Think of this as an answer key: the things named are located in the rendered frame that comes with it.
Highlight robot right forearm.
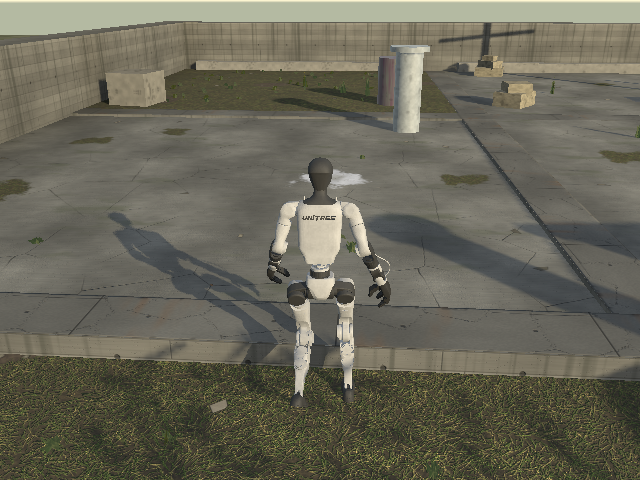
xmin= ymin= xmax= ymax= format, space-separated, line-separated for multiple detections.
xmin=362 ymin=241 xmax=387 ymax=286

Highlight robot left forearm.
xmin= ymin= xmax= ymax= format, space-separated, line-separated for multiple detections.
xmin=268 ymin=239 xmax=283 ymax=271

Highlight right robot hand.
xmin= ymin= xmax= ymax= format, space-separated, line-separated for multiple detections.
xmin=368 ymin=281 xmax=391 ymax=308

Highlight robot right thigh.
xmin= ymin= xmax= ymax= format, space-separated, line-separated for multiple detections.
xmin=334 ymin=278 xmax=355 ymax=342

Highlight left robot hand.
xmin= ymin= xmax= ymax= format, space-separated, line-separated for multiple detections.
xmin=267 ymin=266 xmax=290 ymax=284

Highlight robot right upper arm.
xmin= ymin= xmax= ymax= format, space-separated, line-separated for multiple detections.
xmin=340 ymin=201 xmax=371 ymax=257

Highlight robot right shin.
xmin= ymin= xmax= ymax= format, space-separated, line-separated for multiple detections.
xmin=340 ymin=324 xmax=354 ymax=389

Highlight robot left upper arm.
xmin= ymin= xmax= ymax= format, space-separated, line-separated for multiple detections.
xmin=271 ymin=200 xmax=300 ymax=255

